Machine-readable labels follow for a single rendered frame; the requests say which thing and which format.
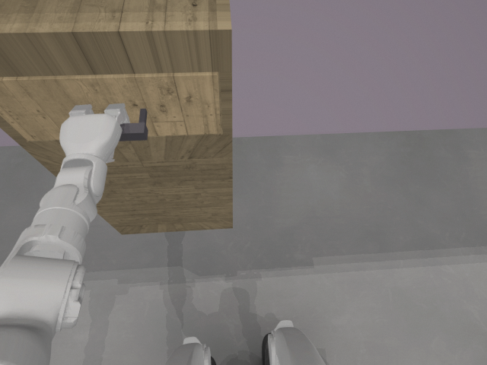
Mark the cabinet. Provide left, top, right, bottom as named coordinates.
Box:
left=0, top=0, right=233, bottom=235

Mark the drawer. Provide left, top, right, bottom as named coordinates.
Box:
left=0, top=72, right=221, bottom=141

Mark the robot left forearm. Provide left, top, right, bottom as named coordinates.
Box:
left=0, top=154, right=107, bottom=279

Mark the robot thigh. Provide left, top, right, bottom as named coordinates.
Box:
left=165, top=343, right=211, bottom=365
left=268, top=327, right=326, bottom=365

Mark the right robot thigh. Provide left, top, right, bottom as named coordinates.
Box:
left=268, top=327, right=326, bottom=365

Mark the robot left hand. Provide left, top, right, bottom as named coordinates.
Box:
left=59, top=103, right=130, bottom=163

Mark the handle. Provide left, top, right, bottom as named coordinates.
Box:
left=119, top=109, right=148, bottom=141

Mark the left robot thigh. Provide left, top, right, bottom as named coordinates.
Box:
left=165, top=343, right=211, bottom=365

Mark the robot left upper arm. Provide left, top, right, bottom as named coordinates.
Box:
left=0, top=255, right=86, bottom=365

